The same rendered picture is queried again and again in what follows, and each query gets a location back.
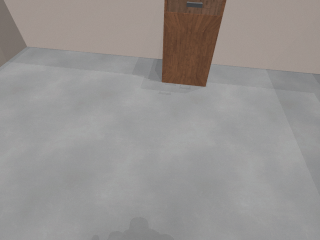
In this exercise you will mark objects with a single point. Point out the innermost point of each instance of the cabinet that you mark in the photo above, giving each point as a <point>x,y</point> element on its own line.
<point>189,42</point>

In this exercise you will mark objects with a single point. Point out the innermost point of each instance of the drawer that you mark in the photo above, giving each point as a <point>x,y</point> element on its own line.
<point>209,7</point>

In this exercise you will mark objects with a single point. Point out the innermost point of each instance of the handle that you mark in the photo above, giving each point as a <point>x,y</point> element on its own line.
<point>194,4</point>

